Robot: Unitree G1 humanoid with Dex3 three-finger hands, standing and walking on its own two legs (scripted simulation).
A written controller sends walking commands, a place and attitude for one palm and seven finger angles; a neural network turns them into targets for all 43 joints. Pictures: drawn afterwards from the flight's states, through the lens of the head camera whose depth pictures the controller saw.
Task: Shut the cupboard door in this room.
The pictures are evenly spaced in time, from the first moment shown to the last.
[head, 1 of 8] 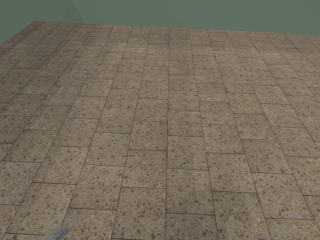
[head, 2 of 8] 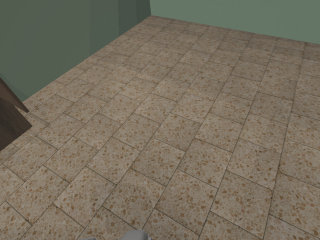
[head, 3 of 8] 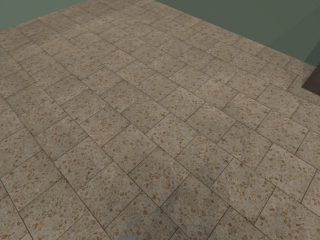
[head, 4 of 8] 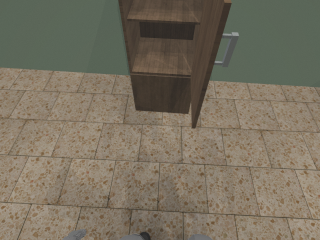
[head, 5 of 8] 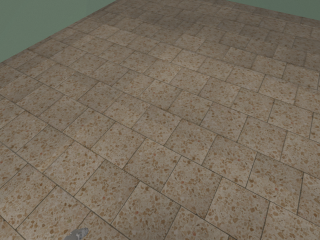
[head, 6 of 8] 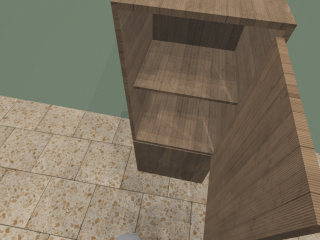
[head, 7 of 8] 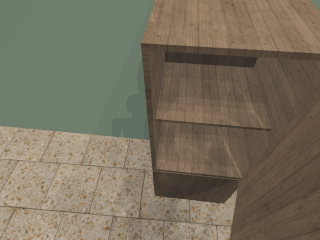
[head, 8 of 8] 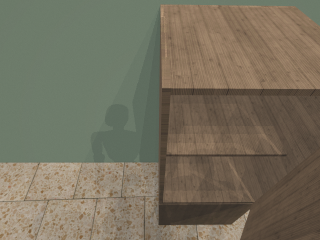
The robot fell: no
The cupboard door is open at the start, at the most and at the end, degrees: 90 91 56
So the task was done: no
